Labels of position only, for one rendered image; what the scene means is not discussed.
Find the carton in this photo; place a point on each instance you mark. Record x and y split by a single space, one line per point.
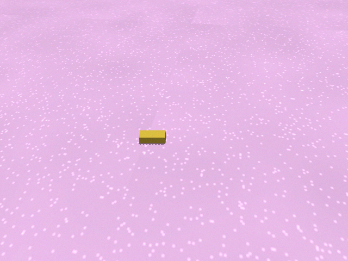
154 136

